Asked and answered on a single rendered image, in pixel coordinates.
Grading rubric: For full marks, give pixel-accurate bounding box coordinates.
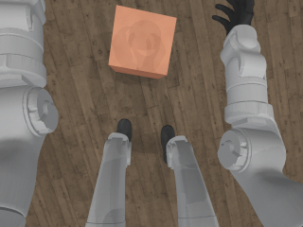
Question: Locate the right robot upper arm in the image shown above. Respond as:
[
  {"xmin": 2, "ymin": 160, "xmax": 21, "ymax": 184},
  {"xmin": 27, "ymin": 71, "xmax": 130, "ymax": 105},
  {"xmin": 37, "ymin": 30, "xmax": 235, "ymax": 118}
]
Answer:
[{"xmin": 217, "ymin": 127, "xmax": 303, "ymax": 227}]

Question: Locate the left robot upper arm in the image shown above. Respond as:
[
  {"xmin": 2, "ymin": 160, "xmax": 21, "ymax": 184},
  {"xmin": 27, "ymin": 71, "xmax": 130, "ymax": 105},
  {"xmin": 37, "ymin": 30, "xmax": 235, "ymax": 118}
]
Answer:
[{"xmin": 0, "ymin": 84, "xmax": 59, "ymax": 227}]

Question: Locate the robot right shin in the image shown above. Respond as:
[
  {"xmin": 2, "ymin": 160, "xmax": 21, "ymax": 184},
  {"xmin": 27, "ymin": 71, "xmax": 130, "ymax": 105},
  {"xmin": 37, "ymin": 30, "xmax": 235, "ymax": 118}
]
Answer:
[{"xmin": 166, "ymin": 135, "xmax": 193, "ymax": 154}]

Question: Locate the robot right forearm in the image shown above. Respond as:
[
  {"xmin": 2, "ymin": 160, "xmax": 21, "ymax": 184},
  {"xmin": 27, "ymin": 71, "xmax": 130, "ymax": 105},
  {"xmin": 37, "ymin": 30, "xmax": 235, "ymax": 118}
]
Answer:
[{"xmin": 220, "ymin": 25, "xmax": 286, "ymax": 152}]

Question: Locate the robot left forearm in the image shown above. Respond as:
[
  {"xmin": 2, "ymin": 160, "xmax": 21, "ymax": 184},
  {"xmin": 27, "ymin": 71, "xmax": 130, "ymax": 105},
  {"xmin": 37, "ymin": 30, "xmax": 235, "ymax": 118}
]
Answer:
[{"xmin": 0, "ymin": 0, "xmax": 47, "ymax": 88}]

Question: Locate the robot right thigh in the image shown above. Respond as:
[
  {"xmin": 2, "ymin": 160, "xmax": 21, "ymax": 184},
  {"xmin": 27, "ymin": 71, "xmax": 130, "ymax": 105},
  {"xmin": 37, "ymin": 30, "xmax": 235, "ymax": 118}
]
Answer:
[{"xmin": 166, "ymin": 140, "xmax": 220, "ymax": 227}]

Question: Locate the carton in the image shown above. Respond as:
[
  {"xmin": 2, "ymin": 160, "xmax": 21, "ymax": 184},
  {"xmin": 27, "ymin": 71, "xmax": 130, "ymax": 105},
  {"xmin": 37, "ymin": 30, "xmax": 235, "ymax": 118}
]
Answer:
[{"xmin": 108, "ymin": 5, "xmax": 177, "ymax": 79}]

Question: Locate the robot right hand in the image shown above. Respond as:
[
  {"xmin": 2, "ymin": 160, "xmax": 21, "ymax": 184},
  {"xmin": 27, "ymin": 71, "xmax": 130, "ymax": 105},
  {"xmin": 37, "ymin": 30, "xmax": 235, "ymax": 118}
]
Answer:
[{"xmin": 211, "ymin": 0, "xmax": 255, "ymax": 36}]

